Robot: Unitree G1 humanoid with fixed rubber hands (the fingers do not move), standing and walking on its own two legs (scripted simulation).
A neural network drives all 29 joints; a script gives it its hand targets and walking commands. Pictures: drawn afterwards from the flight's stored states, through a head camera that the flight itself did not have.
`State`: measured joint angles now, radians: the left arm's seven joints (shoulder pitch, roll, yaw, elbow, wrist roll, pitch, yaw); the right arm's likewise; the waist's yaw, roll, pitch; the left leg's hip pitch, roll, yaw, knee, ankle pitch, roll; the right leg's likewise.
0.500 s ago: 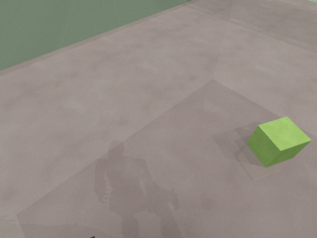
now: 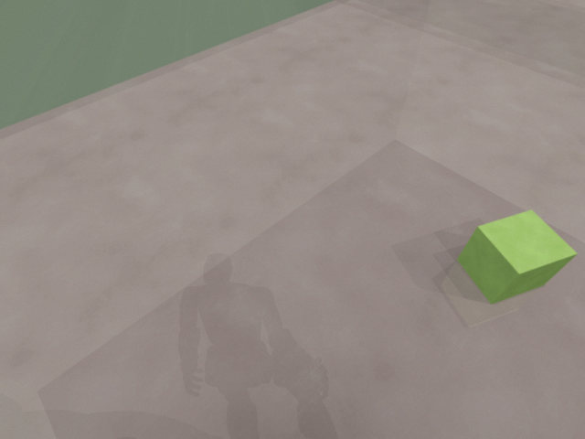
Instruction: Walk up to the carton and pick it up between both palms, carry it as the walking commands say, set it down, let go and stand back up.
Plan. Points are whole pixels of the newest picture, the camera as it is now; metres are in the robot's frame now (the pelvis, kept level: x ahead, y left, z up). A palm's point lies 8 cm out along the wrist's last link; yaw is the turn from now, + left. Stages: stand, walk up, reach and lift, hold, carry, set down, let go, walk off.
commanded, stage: stand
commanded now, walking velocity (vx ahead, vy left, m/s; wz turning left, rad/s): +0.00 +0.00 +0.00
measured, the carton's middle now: (511, 256) +0.83 -0.78 -0.67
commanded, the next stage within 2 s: walk up in 0.16 s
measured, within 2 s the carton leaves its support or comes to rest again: neither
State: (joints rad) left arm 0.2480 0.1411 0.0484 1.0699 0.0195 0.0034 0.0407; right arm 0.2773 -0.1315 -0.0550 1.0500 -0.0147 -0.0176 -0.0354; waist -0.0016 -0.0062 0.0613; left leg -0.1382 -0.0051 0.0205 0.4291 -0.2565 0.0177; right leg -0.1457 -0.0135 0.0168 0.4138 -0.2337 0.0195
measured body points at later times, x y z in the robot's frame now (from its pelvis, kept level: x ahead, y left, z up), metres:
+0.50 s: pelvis -0.01 -0.01 -0.02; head +0.03 -0.01 +0.43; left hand +0.02 +0.23 -0.17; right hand -0.02 -0.24 -0.17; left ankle -0.01 +0.11 -0.74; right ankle -0.01 -0.13 -0.73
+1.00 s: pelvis +0.05 -0.19 +0.00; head +0.08 -0.22 +0.45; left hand +0.09 +0.06 -0.14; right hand +0.12 -0.48 -0.13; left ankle +0.12 -0.05 -0.65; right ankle -0.05 -0.21 -0.74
